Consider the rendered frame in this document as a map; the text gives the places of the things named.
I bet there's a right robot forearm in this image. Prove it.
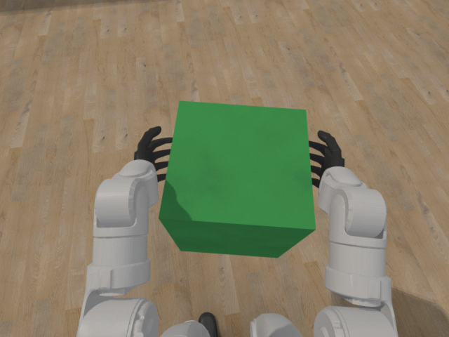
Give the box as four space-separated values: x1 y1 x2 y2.
317 166 398 337

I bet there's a left robot forearm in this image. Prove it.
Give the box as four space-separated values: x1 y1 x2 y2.
76 159 159 337

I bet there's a robot right upper arm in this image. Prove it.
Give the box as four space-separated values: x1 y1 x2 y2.
314 305 396 337

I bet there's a left robot hand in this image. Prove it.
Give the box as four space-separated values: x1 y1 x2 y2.
134 126 173 182

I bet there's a robot right thigh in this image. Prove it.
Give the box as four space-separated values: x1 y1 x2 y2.
250 313 303 337

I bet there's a right robot hand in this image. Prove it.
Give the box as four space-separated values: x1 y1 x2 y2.
309 131 344 188

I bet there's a carton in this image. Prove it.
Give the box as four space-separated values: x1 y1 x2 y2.
159 101 316 258

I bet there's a left robot shin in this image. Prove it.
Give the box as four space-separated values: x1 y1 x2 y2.
185 320 210 336

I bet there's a robot left upper arm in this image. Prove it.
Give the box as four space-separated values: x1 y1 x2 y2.
78 298 158 337

